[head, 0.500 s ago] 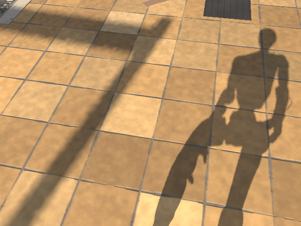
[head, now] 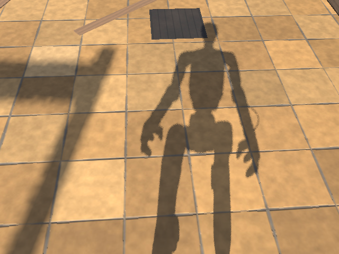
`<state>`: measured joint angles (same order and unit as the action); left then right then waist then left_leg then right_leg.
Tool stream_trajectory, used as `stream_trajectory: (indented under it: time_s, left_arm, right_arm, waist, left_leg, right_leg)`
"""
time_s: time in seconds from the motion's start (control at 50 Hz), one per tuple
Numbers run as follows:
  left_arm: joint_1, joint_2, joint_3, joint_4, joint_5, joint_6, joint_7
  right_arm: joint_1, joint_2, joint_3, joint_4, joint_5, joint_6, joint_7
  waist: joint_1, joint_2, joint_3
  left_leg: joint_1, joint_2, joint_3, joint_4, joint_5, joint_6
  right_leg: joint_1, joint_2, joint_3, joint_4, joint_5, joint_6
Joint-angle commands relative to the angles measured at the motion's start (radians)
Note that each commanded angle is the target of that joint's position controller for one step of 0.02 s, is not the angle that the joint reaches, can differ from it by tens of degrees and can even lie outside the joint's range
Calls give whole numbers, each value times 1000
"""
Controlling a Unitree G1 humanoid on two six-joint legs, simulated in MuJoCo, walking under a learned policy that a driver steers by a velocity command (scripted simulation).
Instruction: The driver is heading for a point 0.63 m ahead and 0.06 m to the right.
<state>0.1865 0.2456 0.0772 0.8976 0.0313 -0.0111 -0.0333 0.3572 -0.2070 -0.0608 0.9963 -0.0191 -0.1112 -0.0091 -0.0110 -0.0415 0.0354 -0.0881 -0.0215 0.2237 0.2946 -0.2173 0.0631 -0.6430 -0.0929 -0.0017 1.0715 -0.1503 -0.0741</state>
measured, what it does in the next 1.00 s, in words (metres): walks ahead: right foot, then left foot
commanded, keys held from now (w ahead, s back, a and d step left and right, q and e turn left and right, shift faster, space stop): w+e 0.22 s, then w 0.14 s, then w+q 0.38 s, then no key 0.26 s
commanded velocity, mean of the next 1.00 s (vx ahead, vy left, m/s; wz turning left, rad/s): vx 0.45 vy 0.00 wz -0.06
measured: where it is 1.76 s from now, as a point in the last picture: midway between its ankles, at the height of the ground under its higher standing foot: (202, 231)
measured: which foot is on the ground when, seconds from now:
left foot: down 0.00-0.24, up 0.26-0.80, down 0.82-1.00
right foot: up 0.00-0.24, down 0.26-0.80, up 0.82-1.00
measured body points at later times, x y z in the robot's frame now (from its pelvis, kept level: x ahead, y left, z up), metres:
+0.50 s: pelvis +0.26 -0.08 +0.00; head +0.28 -0.09 +0.45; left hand +0.35 +0.18 -0.13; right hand +0.30 -0.34 -0.14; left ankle +0.34 +0.08 -0.66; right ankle +0.24 -0.11 -0.75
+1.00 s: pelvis +0.51 -0.07 -0.01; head +0.55 -0.07 +0.44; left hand +0.58 +0.17 -0.15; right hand +0.58 -0.33 -0.14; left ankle +0.55 -0.03 -0.75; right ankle +0.47 -0.21 -0.66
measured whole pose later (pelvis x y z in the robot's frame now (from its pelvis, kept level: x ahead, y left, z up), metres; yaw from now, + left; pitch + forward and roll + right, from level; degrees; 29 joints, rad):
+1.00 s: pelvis +0.51 -0.07 -0.01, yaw +0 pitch +0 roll +0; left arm 0.24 0.21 0.03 0.92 0.02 -0.05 0.02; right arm 0.23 -0.23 -0.04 0.94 -0.01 -0.05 0.00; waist 0.01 -0.01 0.08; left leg -0.24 -0.10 0.09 0.40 -0.15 0.14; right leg -0.47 -0.04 0.01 1.16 -0.37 -0.02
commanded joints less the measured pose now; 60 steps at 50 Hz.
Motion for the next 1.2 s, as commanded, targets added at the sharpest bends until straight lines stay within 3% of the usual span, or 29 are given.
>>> stream_trajectory:
  time_s: [0.02, 0.08, 0.16, 0.22, 0.24, 0.26, 0.28, 0.3, 0.32, 0.34, 0.36, 0.4, 0.48, 0.54, 0.64, 0.7, 0.74, 0.78, 0.8, 0.82, 0.84, 0.86, 0.88, 0.9, 0.94, 1.0, 1.04, 1.12, 1.2]
  left_arm:
    - [-44, -16, -15, -71, -1, -1, -18]
    - [-154, -20, -26, -114, 1, -4, -29]
    - [-209, 4, -21, -149, 9, -6, -33]
    - [-67, 42, 1, -118, 12, -9, -20]
    - [62, 61, 14, -78, 18, -19, -12]
    - [213, 128, 40, -34, 33, -27, 3]
    - [197, 241, 62, -47, 30, -30, 15]
    - [254, 234, 60, -50, 3, -15, 22]
    - [187, 199, 50, -34, -5, -13, 32]
    - [136, 142, 34, -35, -12, -21, 32]
    - [90, 104, 22, -35, -14, -33, 32]
    - [69, 56, 2, -26, -19, -59, 33]
    - [158, 91, 6, 19, -19, -89, 33]
    - [203, 82, -2, 33, -17, -93, 34]
    - [238, 62, -21, 54, -15, -100, 50]
    - [280, 70, -27, 81, -13, -97, 65]
    - [274, 101, -24, 86, -11, -93, 77]
    - [257, 122, -20, 91, -6, -81, 89]
    - [237, 130, -18, 86, -10, -76, 87]
    - [174, 124, -23, 59, -30, -81, 79]
    - [282, -1, -45, 26, -38, -87, 63]
    - [311, 56, -32, 41, -48, -76, 63]
    - [221, 67, -32, 19, -43, -76, 60]
    - [169, 66, -32, 6, -32, -78, 57]
    - [183, 56, -28, 18, -3, -47, 52]
    - [234, 3, -36, 38, -4, -7, 47]
    - [223, 2, -36, 43, -8, 0, 48]
    - [127, 10, -40, 36, -13, 10, 59]
    - [89, 13, -44, 48, -17, 15, 74]
  right_arm:
    - [0, -78, -7, -47, -1, -19, 0]
    - [41, -108, -12, -41, 0, -16, -6]
    - [91, -137, -18, -24, -3, 5, -18]
    - [79, -184, -31, -28, -6, 32, -24]
    - [76, -188, -31, -34, -2, 42, -20]
    - [71, -166, -24, -56, 0, 45, -15]
    - [116, -34, 3, -125, 14, 40, 9]
    - [10, -129, -17, -145, 11, 31, 13]
    - [-66, -117, -13, -166, 22, 21, 17]
    - [-58, -109, -7, -155, 22, 11, 15]
    - [-42, -104, -9, -135, 7, 18, 14]
    - [32, -83, -6, -99, -15, 57, 22]
    - [-45, -72, -9, -109, -5, 88, 40]
    - [-143, -78, -11, -135, 5, 89, 42]
    - [-272, -52, 8, -177, -3, 81, 49]
    - [-330, -41, 20, -208, -7, 77, 54]
    - [-291, -57, 15, -206, -8, 77, 49]
    - [-115, -80, 3, -153, -20, 69, 37]
    - [15, -107, -10, -112, -29, 57, 31]
    - [134, -147, -26, -80, -47, 44, 23]
    - [123, -256, -49, -71, -44, 42, 15]
    - [163, -258, -53, -70, 14, 50, 18]
    - [42, -217, -42, -95, 24, 57, 13]
    - [-45, -145, -21, -107, 22, 60, 12]
    - [-97, -83, 3, -106, 24, 57, 5]
    - [-87, -111, 7, -87, 5, 37, 4]
    - [-85, -119, 12, -79, 1, 34, 4]
    - [-56, -113, 23, -60, 1, 49, 1]
    - [-55, -103, 31, -44, -8, 66, -8]
  waist:
    - [20, 108, 52]
    - [-10, 112, 63]
    - [-17, 121, 62]
    - [50, 154, -33]
    - [103, 133, -105]
    - [169, 52, -198]
    - [87, -189, -268]
    - [139, -35, -309]
    - [107, -1, -159]
    - [69, 39, -85]
    - [29, 64, -51]
    - [-18, 37, -57]
    - [-7, 15, 1]
    - [24, -7, 40]
    - [51, -14, 73]
    - [62, -13, 82]
    - [32, -42, 38]
    - [-42, -67, -32]
    - [-99, -69, -89]
    - [-179, -21, -154]
    - [-63, 250, -265]
    - [-82, 116, -414]
    - [-56, 56, -266]
    - [-29, 34, -121]
    - [28, 14, -33]
    - [66, 53, -60]
    - [69, 90, -75]
    - [27, 141, -89]
    - [5, 143, -62]
  left_leg:
    - [-37, 255, -95, -157, 306, 73]
    - [14, 269, -37, -150, 373, 66]
    - [158, 304, 18, -63, 592, 57]
    - [211, 310, 56, 217, 956, 47]
    - [151, 302, 64, 409, 887, 35]
    - [-49, 275, 67, 685, 603, 6]
    - [-509, 91, 28, 1044, -323, -50]
    - [-600, 41, -188, 1134, -304, -52]
    - [-665, 101, -214, 1108, -179, -39]
    - [-612, 131, -218, 1016, -111, -32]
    - [-546, 155, -226, 942, -85, -33]
    - [-433, 162, -231, 874, -72, -40]
    - [-519, 147, -235, 795, 34, -38]
    - [-605, 113, -258, 699, 142, -31]
    - [-600, 78, -176, 476, 254, -14]
    - [-564, 45, -102, 359, 215, 18]
    - [-476, -13, -54, 331, 126, 56]
    - [-316, -73, -49, 302, 51, 98]
    - [-169, -71, -91, 220, 109, 124]
    - [57, 25, -200, 143, 318, 176]
    - [394, 366, -562, 276, 1031, 308]
    - [440, 436, -731, 213, 1077, 415]
    - [277, 401, -614, 129, 928, 373]
    - [121, 350, -536, 64, 818, 315]
    - [-79, 270, -400, -16, 767, 236]
    - [-158, 211, -290, -24, 892, 203]
    - [-130, 185, -247, -13, 919, 174]
    - [-78, 167, -231, 1, 806, 124]
    - [-83, 204, -291, 9, 582, 142]
  right_leg:
    - [-33, -12, -20, -138, 118, 11]
    - [14, 8, -85, -314, 161, -2]
    - [51, 51, -140, -420, 46, -51]
    - [232, 154, -181, -459, -105, -112]
    - [404, 185, -164, -537, -81, -138]
    - [658, 84, 1, -602, -131, -182]
    - [966, -241, 524, -661, -118, -316]
    - [947, -285, 707, -791, -99, -333]
    - [846, -256, 513, -800, -19, -295]
    - [711, -211, 407, -817, 113, -253]
    - [625, -159, 314, -833, 205, -211]
    - [541, -115, 193, -870, 303, -172]
    - [548, -83, 70, -921, 377, -106]
    - [589, -71, 3, -944, 378, -51]
    - [660, -79, -97, -947, 495, -20]
    - [746, -101, -145, -895, 683, -12]
    - [798, -118, -173, -782, 982, -2]
    - [792, -128, -173, -544, 1192, 1]
    - [735, -123, -166, -361, 1092, 0]
    - [554, -67, -189, -81, 762, 3]
    - [188, 120, -177, 291, -429, 32]
    - [104, 145, 26, 435, -427, 36]
    - [64, 89, 55, 387, -315, 36]
    - [61, 62, 40, 302, -266, 38]
    - [175, 33, 33, 165, -222, 53]
    - [277, 51, 8, 37, -171, 75]
    - [268, 49, -4, -74, -125, 83]
    - [283, 47, -22, -266, -66, 85]
    - [341, 50, -18, -401, -115, 77]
